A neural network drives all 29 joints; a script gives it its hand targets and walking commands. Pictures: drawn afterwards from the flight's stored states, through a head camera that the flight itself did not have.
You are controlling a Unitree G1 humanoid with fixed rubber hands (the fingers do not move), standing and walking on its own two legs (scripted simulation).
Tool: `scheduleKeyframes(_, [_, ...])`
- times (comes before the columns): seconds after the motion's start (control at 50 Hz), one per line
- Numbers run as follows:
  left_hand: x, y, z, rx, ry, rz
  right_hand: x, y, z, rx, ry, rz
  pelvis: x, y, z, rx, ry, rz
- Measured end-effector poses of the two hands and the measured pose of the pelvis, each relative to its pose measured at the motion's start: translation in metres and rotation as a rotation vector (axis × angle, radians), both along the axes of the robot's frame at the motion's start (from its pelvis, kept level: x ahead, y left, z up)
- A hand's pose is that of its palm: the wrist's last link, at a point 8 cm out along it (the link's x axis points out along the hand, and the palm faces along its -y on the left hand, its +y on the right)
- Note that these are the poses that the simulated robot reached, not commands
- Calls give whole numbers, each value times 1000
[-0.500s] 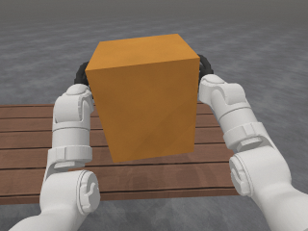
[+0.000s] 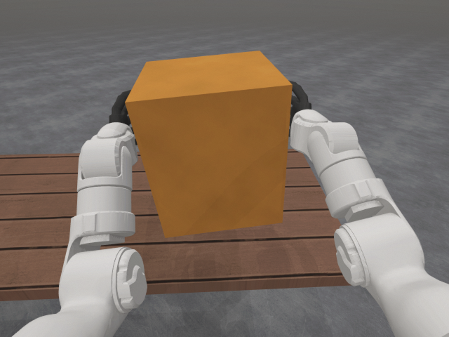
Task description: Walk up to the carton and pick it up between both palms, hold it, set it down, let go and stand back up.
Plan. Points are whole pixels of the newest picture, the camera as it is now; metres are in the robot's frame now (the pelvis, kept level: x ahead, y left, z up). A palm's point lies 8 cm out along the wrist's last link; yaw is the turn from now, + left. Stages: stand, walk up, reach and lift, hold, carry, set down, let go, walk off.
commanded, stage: hold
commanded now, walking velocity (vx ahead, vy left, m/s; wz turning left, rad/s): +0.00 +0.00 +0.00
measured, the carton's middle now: (213, 141) +0.38 +0.00 +0.24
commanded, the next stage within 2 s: none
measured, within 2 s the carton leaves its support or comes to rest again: neither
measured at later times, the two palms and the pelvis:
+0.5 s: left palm (120, 132) +0.36 +0.15 +0.27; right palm (299, 120) +0.36 -0.15 +0.28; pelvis +0.00 +0.00 +0.00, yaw +0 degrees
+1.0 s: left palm (120, 132) +0.36 +0.16 +0.27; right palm (299, 120) +0.37 -0.15 +0.28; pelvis +0.00 +0.00 +0.00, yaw +0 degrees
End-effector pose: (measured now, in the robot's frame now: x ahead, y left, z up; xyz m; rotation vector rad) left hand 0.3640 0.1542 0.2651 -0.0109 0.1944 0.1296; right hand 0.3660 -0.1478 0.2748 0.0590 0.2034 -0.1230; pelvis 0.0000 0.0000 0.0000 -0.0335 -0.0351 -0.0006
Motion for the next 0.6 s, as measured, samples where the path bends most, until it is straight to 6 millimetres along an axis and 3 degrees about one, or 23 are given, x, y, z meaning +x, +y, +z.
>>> scheduleKeyframes(0.6, [-2,0,2,0,5,-1,-2,0,3,-1,7,-1,-4,-1,0,-1,3,1])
